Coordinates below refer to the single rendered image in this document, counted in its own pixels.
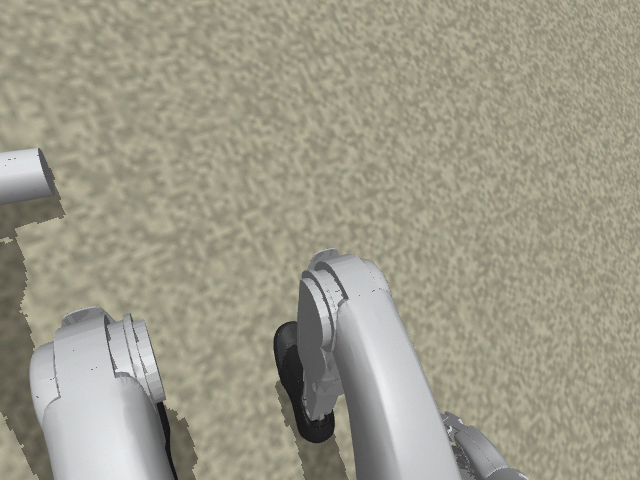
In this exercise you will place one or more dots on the right robot hand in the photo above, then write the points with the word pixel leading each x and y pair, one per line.
pixel 477 458

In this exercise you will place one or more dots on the bottle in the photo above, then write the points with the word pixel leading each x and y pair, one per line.
pixel 24 175

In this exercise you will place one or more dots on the left robot foot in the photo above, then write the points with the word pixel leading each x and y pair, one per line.
pixel 166 429

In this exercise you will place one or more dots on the right robot foot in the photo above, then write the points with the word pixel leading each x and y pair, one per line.
pixel 290 372

